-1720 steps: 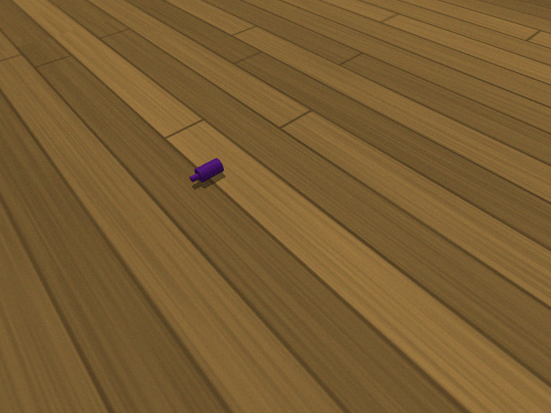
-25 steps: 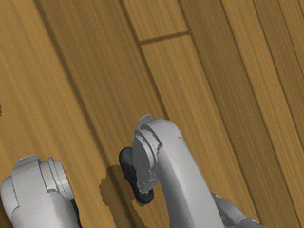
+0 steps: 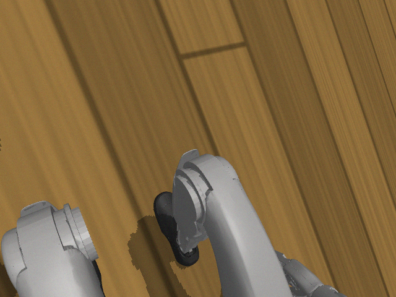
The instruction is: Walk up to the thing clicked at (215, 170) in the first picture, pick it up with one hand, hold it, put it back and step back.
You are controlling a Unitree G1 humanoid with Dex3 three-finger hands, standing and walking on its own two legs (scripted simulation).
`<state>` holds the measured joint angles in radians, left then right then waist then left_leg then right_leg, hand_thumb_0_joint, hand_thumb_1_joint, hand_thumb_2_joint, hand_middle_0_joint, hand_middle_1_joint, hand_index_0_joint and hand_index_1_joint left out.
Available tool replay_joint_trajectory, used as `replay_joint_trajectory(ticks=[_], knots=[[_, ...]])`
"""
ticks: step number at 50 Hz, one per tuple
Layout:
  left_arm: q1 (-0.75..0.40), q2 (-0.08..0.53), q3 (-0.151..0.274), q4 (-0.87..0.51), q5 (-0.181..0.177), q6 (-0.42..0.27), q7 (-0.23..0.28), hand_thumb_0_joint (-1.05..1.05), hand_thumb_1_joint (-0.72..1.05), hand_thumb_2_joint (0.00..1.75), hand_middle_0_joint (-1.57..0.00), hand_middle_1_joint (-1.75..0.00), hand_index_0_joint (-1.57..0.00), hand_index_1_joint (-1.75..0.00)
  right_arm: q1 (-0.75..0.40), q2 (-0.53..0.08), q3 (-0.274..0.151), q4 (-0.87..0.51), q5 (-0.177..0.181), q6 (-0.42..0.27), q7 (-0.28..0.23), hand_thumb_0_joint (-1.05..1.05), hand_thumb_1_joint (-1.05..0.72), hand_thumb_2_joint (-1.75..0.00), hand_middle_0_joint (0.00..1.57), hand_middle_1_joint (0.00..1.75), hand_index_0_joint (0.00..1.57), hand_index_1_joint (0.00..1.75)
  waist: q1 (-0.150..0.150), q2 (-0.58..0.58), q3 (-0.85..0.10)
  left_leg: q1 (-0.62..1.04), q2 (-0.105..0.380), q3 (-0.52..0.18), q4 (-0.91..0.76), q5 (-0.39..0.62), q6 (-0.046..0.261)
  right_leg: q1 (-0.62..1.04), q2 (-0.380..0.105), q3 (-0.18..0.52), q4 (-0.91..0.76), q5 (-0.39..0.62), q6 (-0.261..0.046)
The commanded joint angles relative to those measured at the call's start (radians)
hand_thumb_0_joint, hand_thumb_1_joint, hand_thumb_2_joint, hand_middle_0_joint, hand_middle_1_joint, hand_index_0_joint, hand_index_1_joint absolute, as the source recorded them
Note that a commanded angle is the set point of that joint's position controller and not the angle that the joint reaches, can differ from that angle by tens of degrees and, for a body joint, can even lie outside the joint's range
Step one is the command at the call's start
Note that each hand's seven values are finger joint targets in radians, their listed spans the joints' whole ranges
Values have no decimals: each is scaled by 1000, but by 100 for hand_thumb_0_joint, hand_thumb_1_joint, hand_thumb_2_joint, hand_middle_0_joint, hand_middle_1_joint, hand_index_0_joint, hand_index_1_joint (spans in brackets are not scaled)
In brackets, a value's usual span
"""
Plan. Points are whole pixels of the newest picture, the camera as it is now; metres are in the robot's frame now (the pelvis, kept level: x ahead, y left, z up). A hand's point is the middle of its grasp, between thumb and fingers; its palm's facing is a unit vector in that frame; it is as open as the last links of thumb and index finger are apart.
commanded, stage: withdraw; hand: left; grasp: from above
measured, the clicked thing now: out of the picture +0.47 +0.32 -0.27
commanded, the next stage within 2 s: home in 0.78 s
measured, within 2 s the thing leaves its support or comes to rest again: neither
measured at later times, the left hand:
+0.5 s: hand out of the picture +0.45 +0.33 -0.05, palm faces -0.45 -0.10 -0.89, open 14.0 cm
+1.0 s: hand out of the picture +0.44 +0.32 -0.15, palm faces -0.44 -0.10 -0.89, open 13.8 cm
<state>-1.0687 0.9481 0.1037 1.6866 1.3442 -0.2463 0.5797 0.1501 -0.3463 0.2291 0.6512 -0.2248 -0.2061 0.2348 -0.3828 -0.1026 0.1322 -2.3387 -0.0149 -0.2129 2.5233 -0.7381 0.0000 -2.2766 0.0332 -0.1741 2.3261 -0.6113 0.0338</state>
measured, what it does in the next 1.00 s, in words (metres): stands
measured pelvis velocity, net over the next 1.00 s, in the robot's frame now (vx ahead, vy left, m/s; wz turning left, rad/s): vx -0.01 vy -0.01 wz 0.11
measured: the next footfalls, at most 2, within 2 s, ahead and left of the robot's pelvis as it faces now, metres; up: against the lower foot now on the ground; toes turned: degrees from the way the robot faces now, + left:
none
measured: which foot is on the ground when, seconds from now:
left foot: down 0.00-1.00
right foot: down 0.00-1.00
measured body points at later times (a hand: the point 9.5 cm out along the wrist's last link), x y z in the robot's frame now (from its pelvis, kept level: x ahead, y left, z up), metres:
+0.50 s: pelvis +0.00 -0.01 +0.07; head +0.22 +0.07 +0.46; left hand +0.47 +0.33 +0.00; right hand +0.10 -0.26 -0.05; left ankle +0.06 +0.12 -0.28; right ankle +0.12 -0.11 -0.28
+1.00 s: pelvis -0.01 -0.01 +0.03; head +0.24 +0.10 +0.39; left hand +0.46 +0.32 -0.10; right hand +0.04 -0.27 -0.06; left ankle +0.06 +0.12 -0.28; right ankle +0.12 -0.11 -0.28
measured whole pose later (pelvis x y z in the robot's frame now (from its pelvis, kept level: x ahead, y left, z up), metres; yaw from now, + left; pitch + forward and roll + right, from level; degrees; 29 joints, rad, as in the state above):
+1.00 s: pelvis -0.01 -0.01 +0.03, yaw +6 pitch +35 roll -8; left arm -1.08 0.79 0.05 1.55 1.29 -0.21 0.42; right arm 0.22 -0.28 0.12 0.69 -0.15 -0.07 0.12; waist -0.31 -0.03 -0.02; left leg -2.32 -0.03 -0.11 2.37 -0.67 0.00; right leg -2.28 0.00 -0.09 2.26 -0.60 0.02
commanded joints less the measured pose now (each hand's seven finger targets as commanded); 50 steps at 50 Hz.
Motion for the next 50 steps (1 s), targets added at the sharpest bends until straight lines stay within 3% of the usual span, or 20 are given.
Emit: replay_joint_trajectory(ticks=[1,3,4,5,6,8,10,13,16,18,20,25,29,33,36,41,44,45,48,50], knots=[[-302,204,9,-197,-19,16,54,0,-51,98,-7,-102,-8,-100,199,-314,-110,10,6,-7,3,0,-90,-90,20,30,20,30,-13,582,-738,566,27,80,-287,280,-4,358,31,-75,-160,235,-70],[-288,207,41,-270,-45,41,67,0,-52,98,-6,-102,-8,-100,217,-306,-127,20,14,-10,15,0,-90,-90,20,30,20,30,20,638,-827,620,26,85,-307,318,-9,376,31,-71,-153,267,-70],[-278,174,25,-238,-49,56,65,0,-52,99,-6,-101,-7,-100,223,-304,-138,36,17,-12,22,0,-90,-90,20,30,20,30,13,634,-797,595,24,93,-296,303,-8,338,28,-69,-148,259,-72],[-263,184,46,-316,-57,71,65,0,-52,99,-6,-102,-7,-100,228,-295,-150,33,24,-8,27,0,-90,-90,20,30,20,30,46,663,-860,621,22,103,-320,322,-8,372,32,-61,-162,270,-73],[-249,173,50,-315,-69,93,62,0,-52,99,-6,-101,-7,-100,235,-289,-160,36,30,-5,34,0,-90,-90,20,30,20,30,47,652,-858,605,21,110,-309,330,-5,368,28,-55,-163,281,-73],[-220,142,54,-402,-103,133,39,0,-52,100,-6,-102,-7,-101,230,-274,-184,31,55,15,39,0,-90,-90,20,30,20,30,92,667,-956,629,16,127,-342,360,-3,394,29,-41,-176,302,-78],[-206,79,14,-437,-135,171,-7,0,-53,101,-6,-103,-7,-103,215,-257,-204,42,81,40,41,0,-90,-90,20,30,20,30,110,649,-974,611,13,144,-369,334,7,395,30,-20,-202,285,-80],[-214,20,-31,-475,-177,208,-105,0,-53,102,-7,-103,-6,-103,247,-241,-235,64,108,80,30,0,-90,-90,20,30,20,30,90,529,-924,551,4,155,-400,267,25,421,27,4,-266,237,-77],[-225,-73,-91,-561,-217,218,-217,0,-53,102,-8,-104,-7,-104,259,-219,-259,63,132,127,6,0,-90,-90,20,30,20,30,101,477,-955,594,-1,156,-459,255,27,464,22,24,-315,220,-81],[-232,-75,-107,-578,-225,218,-284,0,-54,104,-8,-103,-6,-105,266,-212,-272,49,147,153,-13,0,-91,-91,20,30,20,30,92,408,-940,562,-6,159,-481,222,33,498,20,39,-347,186,-82],[-191,-123,-129,-511,-237,212,-337,0,-54,104,-8,-103,-7,-105,266,-204,-275,37,151,175,-41,0,-91,-91,20,30,20,30,80,292,-822,490,-12,163,-489,173,40,483,17,48,-399,126,-85],[-193,-117,-142,-501,-230,168,-411,0,-52,103,-9,-103,-8,-104,247,-178,-254,-1,160,207,-104,0,-90,-90,20,30,20,30,106,211,-769,468,-24,187,-522,185,43,540,5,75,-450,108,-82],[-230,-96,-145,-465,-204,126,-399,0,-51,102,-11,-101,-10,-103,226,-167,-231,-5,157,213,-138,0,-91,-91,20,30,20,30,111,252,-750,484,-26,196,-539,159,37,512,1,83,-456,67,-84],[-250,-82,-143,-385,-171,87,-344,0,-52,102,-10,-101,-9,-102,211,-157,-215,7,146,203,-151,0,-90,-90,20,30,20,30,119,284,-756,485,-28,196,-540,123,35,483,3,93,-431,29,-82],[-306,-88,-149,-337,-142,62,-295,0,-53,102,-9,-102,-8,-102,224,-169,-202,23,136,190,-150,0,-90,-90,20,30,20,30,86,302,-765,491,-24,180,-513,146,37,438,2,75,-392,69,-80],[-376,10,-97,-276,-87,22,-199,0,-49,99,-9,-101,-10,-100,230,-191,-188,28,111,166,-143,0,-90,-90,20,30,20,30,77,360,-811,517,-27,165,-472,147,30,371,-2,49,-330,72,-77],[-446,42,-71,-267,-59,7,-144,0,-50,98,-8,-101,-10,-99,252,-204,-185,34,88,144,-139,0,-90,-90,20,30,20,30,50,429,-826,572,-20,148,-457,149,21,328,-4,28,-293,81,-80],[-460,79,-51,-283,-44,8,-125,0,-51,90,-16,-93,-18,-91,259,-206,-184,35,84,140,-137,0,-89,-89,20,30,20,30,59,473,-849,586,-18,152,-452,160,18,331,-5,26,-281,91,-82],[-439,83,-17,-338,-65,29,-85,0,-39,95,-23,-78,-20,-80,271,-209,-194,29,69,123,-129,0,-89,-89,20,30,20,30,68,544,-927,636,-15,160,-441,189,11,333,-7,20,-258,120,-83],[-400,60,-4,-383,-102,57,-79,0,-29,98,-24,-77,-21,-79,291,-204,-206,26,68,111,-118,0,-89,-89,20,30,20,30,75,580,-988,671,-14,167,-438,228,9,354,-12,18,-252,156,-84]])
